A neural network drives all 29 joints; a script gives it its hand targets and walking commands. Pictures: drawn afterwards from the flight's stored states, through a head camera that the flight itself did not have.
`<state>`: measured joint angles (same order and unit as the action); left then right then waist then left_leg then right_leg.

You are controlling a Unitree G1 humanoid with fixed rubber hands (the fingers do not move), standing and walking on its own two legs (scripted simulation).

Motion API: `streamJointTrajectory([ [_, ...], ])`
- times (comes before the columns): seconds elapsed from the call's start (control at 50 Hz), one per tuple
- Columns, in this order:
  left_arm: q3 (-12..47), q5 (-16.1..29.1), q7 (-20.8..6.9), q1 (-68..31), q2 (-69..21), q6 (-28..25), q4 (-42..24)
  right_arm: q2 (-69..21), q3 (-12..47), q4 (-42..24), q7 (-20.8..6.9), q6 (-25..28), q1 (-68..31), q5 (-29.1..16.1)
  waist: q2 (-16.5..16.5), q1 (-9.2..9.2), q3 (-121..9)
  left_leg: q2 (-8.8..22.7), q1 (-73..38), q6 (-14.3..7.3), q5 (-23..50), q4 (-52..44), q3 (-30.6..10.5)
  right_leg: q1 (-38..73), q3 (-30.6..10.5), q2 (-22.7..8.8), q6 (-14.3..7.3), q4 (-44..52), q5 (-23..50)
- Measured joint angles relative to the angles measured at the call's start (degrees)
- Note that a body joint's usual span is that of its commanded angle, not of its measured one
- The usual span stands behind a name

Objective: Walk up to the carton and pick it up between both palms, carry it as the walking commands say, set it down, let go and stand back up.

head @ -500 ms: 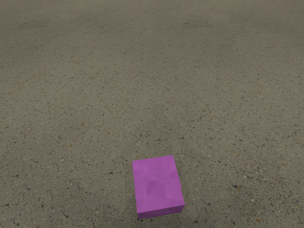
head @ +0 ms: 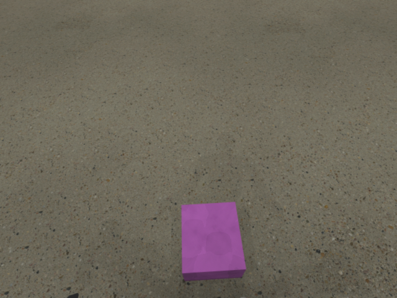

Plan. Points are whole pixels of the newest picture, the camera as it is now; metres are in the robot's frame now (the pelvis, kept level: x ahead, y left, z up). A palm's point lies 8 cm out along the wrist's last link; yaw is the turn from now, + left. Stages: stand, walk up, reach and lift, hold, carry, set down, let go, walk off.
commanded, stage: walk up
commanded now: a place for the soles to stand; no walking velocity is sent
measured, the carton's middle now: (210, 240) +0.45 -0.01 -0.67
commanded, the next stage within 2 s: none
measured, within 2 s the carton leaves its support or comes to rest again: neither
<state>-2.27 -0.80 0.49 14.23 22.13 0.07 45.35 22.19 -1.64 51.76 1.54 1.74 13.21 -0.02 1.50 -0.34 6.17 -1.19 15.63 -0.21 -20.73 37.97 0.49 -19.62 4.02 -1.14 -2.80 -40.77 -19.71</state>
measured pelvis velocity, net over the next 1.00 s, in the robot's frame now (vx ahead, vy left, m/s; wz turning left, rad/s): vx -0.04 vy -0.10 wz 0.11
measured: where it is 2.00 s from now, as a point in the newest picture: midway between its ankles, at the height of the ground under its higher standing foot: outside the picture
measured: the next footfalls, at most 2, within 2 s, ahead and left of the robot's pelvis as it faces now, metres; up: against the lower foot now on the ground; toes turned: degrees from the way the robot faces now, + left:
right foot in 0.60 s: +0.04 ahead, -0.19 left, +0.00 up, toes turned +3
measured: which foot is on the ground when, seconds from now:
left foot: down 0.00-1.00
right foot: down 0.00-0.36, up 0.38-0.58, down 0.60-1.00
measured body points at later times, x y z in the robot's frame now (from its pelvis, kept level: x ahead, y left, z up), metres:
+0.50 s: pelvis -0.01 -0.02 +0.00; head +0.03 -0.02 +0.44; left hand +0.09 +0.29 -0.12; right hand +0.06 -0.36 -0.11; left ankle +0.00 +0.12 -0.72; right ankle +0.00 -0.15 -0.69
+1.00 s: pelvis -0.04 -0.10 -0.01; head -0.01 -0.10 +0.43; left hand +0.02 +0.22 -0.12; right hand +0.08 -0.42 -0.13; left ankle -0.02 +0.06 -0.72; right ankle +0.00 -0.19 -0.72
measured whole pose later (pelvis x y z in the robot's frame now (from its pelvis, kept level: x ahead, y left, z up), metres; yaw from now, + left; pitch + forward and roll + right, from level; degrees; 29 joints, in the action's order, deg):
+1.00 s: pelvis -0.04 -0.10 -0.01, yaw +6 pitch -2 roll +1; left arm -3.2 -1.6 -2.1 12.2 21.7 -0.5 45.5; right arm 23.6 -1.7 52.5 2.4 2.0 13.2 1.2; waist 0.9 1.3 6.6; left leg -0.1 22.2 -0.1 -23.0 45.9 -3.5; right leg -22.1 3.3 -1.7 -1.8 -47.9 -23.5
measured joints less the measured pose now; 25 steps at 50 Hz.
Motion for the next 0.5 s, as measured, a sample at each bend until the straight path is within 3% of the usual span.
streamJointTrajectory([
  [0.36, -0.1, -0.6, -0.9, -0.7, 0.0, 1.4, 0.0, -0.1, 0.0, 0.0, 0.2, 0.1, 0.0, 0.0, 0.6, -0.03, 0.0, 0.0, 0.2, -0.1, 0.0, 0.3, -0.1, -0.2, 0.0, 0.0, 0.0, -0.4, 0.1],
  [0.44, -0.3, -0.8, -2.0, -1.9, 0.0, 4.1, 0.1, 1.1, 0.0, 0.0, 1.5, 0.7, 0.0, 0.5, 0.8, -0.07, 0.1, 0.5, 2.2, -0.4, -0.1, 1.5, -0.2, -5.3, -4.9, 0.9, 0.0, -12.7, -5.9],
  [0.5, -0.7, -0.8, -2.6, -1.9, 0.1, 4.7, 0.0, 1.9, 0.0, 0.0, 2.5, 0.9, 0.0, 0.6, 1.1, -0.02, 0.0, 1.6, 3.1, -0.3, -0.1, 2.2, -0.2, -6.7, -8.5, 0.7, 0.0, -15.1, -7.3],
])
